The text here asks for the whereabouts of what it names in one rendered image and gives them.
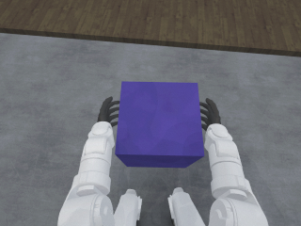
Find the left robot forearm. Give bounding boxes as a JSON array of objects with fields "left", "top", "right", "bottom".
[{"left": 57, "top": 121, "right": 115, "bottom": 226}]

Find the right robot hand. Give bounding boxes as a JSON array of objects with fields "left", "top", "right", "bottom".
[{"left": 199, "top": 98, "right": 221, "bottom": 132}]

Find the carton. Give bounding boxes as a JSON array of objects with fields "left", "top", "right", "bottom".
[{"left": 115, "top": 81, "right": 205, "bottom": 169}]

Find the robot left shin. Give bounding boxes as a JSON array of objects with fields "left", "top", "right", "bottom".
[{"left": 120, "top": 189, "right": 137, "bottom": 199}]

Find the left robot thigh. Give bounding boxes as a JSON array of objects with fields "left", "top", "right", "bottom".
[{"left": 114, "top": 193, "right": 142, "bottom": 226}]

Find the left robot hand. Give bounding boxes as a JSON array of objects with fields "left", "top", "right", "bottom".
[{"left": 97, "top": 96, "right": 120, "bottom": 127}]

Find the right robot forearm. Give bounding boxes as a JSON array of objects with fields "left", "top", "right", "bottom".
[{"left": 204, "top": 123, "right": 269, "bottom": 226}]

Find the robot right upper arm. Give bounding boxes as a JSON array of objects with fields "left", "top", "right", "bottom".
[{"left": 208, "top": 197, "right": 268, "bottom": 226}]

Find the robot left upper arm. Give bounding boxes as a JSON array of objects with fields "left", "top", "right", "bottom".
[{"left": 58, "top": 193, "right": 115, "bottom": 226}]

